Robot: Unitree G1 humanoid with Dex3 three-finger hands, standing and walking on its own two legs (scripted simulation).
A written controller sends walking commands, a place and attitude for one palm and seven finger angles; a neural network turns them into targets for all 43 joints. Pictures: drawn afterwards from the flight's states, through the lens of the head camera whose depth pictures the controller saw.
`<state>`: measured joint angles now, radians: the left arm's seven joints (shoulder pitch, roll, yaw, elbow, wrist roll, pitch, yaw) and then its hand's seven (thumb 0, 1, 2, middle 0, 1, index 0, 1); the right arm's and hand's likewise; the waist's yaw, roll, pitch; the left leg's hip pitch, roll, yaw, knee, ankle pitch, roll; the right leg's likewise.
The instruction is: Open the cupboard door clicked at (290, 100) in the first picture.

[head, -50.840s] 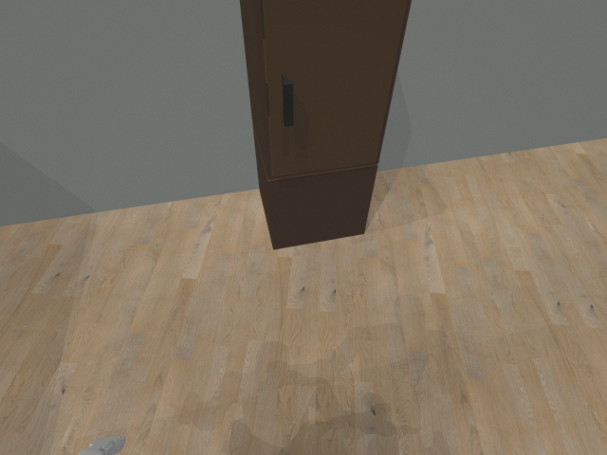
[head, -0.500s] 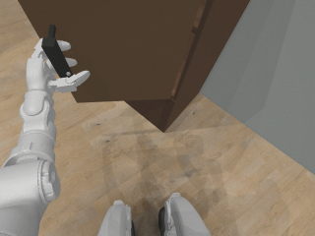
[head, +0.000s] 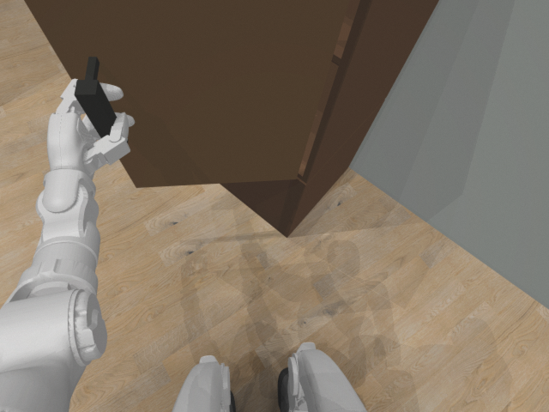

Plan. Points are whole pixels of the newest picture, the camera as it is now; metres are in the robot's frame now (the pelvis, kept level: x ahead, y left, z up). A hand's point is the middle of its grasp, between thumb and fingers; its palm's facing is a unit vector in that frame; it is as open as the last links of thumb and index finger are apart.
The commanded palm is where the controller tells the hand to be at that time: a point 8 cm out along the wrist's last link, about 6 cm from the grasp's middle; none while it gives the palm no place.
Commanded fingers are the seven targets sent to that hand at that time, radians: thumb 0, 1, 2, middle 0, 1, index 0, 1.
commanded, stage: pull the door open along its arc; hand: left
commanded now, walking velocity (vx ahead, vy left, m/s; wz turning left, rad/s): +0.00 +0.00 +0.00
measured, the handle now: (106, 107) +0.54 +0.22 +0.05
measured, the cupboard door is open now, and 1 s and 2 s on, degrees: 46 88 91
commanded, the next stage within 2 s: open thumb and fingers to let go in 1.00 s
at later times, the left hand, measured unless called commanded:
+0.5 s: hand (150, 214) +0.37 +0.14 +0.05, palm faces +0.22 -0.97 +0.07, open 6.4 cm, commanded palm +0.32 +0.20 +0.05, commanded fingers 0.00 0.90 0.90 -0.40 -1.35 -0.40 -1.35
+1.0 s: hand (224, 272) +0.29 +0.05 +0.05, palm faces +0.43 -0.90 -0.01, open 6.4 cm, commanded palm +0.22 +0.08 +0.05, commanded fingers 0.00 0.90 0.90 -0.40 -1.35 -0.40 -1.35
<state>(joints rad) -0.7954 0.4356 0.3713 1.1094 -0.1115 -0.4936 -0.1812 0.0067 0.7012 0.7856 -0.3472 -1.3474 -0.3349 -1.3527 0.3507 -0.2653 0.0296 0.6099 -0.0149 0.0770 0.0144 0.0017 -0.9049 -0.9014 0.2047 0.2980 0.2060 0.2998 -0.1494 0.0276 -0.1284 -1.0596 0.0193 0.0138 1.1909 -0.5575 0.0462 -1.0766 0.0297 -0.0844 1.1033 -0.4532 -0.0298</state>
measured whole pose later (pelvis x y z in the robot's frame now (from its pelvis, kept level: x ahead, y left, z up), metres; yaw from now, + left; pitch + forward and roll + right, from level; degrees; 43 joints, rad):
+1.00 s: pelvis +0.01 -0.04 +0.02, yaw +4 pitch +16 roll +1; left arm 0.13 -0.10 -0.20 0.23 0.10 -0.39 0.57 0.03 0.66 0.73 -0.27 -1.29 -0.32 -1.32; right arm 0.22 -0.19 0.00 0.57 -0.08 -0.03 0.04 0.01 -0.91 -0.90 0.20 0.30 0.20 0.30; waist -0.01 0.02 -0.18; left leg -0.83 0.00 -0.02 1.07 -0.53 -0.02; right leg -0.87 0.01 -0.11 1.07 -0.49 -0.09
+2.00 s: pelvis -0.01 -0.03 +0.01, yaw +4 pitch +15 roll +0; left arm 0.10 -0.09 -0.28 0.24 0.12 -0.34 0.59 -0.01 -0.50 0.30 -0.23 -0.52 -0.25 -0.54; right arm 0.18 -0.17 0.01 0.57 -0.08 -0.07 0.03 0.01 -0.90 -0.90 0.20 0.30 0.20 0.30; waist -0.01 0.03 -0.17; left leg -0.87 -0.01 -0.01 1.14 -0.53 0.00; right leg -0.91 0.00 -0.11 1.12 -0.48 -0.07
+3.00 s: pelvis +0.00 -0.02 -0.01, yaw +3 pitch +18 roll -1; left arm 0.56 0.10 -0.17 -0.20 -0.06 -0.46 0.01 -0.01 -0.50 0.30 -0.15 -0.30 -0.15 -0.30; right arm 0.22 -0.21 0.01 0.38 0.00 -0.05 0.01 0.01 -0.90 -0.90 0.20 0.30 0.20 0.30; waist 0.02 0.03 -0.17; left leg -0.97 -0.02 -0.01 1.27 -0.61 0.02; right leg -0.99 -0.01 -0.10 1.23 -0.55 -0.06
